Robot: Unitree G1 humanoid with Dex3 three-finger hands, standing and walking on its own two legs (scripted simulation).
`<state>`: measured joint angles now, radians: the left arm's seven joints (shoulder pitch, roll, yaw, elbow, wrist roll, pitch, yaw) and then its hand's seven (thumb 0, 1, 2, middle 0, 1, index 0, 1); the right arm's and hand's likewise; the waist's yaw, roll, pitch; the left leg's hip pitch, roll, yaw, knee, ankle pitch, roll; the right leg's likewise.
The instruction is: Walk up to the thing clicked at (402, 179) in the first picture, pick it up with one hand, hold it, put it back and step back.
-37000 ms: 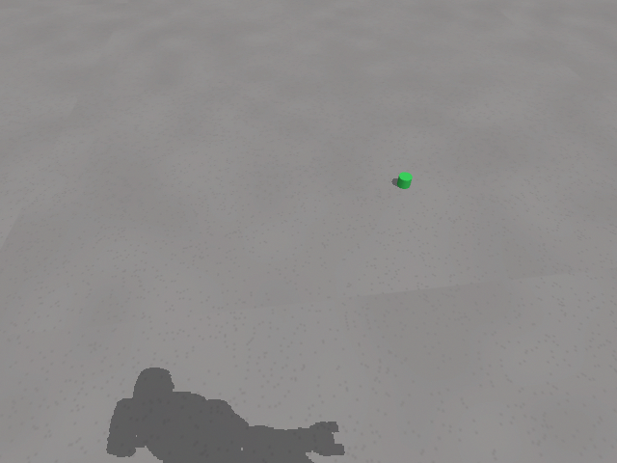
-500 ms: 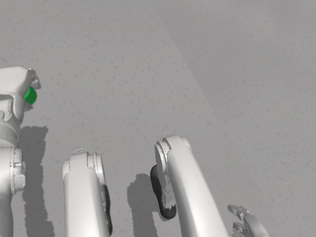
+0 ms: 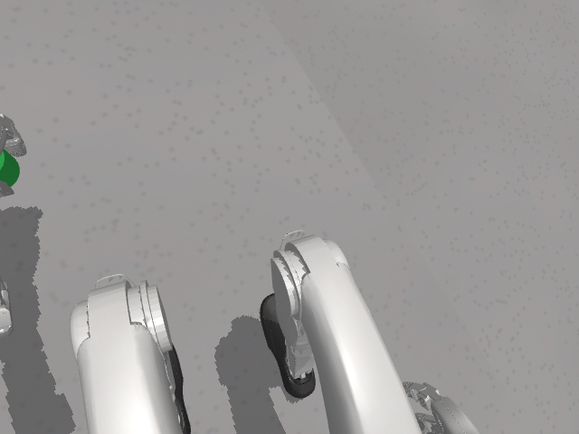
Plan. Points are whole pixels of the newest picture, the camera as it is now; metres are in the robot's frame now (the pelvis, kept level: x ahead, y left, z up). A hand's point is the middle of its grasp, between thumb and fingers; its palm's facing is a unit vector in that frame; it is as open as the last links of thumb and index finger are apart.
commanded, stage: lower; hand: left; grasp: from above
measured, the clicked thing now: out of the picture +0.50 +0.31 -0.20
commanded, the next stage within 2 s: rest in 0.38 s
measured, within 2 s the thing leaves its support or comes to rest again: rests again in 1.50 s
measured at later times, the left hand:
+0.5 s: hand (4, 179) +0.49 +0.30 -0.22, palm faces -0.46 -0.08 -0.89, open 7.2 cm
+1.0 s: hand (23, 182) +0.49 +0.29 -0.26, palm faces -0.45 -0.10 -0.89, open 7.2 cm
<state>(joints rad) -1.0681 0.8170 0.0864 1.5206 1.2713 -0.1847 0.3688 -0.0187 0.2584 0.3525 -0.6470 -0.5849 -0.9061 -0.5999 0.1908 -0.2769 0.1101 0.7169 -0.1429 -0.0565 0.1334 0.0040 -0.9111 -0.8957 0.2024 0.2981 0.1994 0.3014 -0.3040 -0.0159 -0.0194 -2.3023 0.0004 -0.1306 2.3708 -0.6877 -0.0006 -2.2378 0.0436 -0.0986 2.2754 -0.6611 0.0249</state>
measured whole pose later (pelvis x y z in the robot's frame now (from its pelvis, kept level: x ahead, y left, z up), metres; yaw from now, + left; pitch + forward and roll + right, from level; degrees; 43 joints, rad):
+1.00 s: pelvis +0.00 +0.01 -0.03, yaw -5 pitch +30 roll -13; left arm -1.09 1.00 0.13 1.65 1.31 -0.21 0.50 -0.04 0.28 0.26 -0.71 -0.50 -0.97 -0.52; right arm 0.15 -0.34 0.25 0.64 -0.21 -0.14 0.17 0.00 -0.90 -0.89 0.20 0.30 0.20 0.30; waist -0.38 -0.11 0.13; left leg -2.36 0.00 -0.22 2.52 -0.71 0.00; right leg -2.27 0.07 -0.17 2.35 -0.65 0.04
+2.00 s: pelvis +0.00 +0.01 -0.04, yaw -7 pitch +28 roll -15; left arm -1.13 1.11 0.10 1.74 1.28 -0.21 0.56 -0.01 0.25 0.33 -0.69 -0.53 -0.98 -0.55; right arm 0.12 -0.36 0.35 0.61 -0.23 -0.20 0.20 0.00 -0.91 -0.90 0.20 0.30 0.20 0.30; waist -0.43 -0.16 0.20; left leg -2.34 0.01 -0.26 2.54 -0.72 0.00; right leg -2.24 0.08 -0.20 2.34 -0.63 0.05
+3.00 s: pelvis -0.01 +0.01 -0.03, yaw -8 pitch +27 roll -16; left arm -1.13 1.15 0.09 1.72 1.27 -0.23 0.56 0.00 -0.45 0.94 -0.08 -1.07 -0.10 -1.04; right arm 0.12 -0.36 0.39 0.59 -0.24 -0.19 0.19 0.00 -0.90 -0.89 0.20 0.30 0.20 0.30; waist -0.44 -0.17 0.23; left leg -2.34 0.02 -0.27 2.53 -0.71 0.01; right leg -2.23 0.09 -0.21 2.32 -0.62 0.06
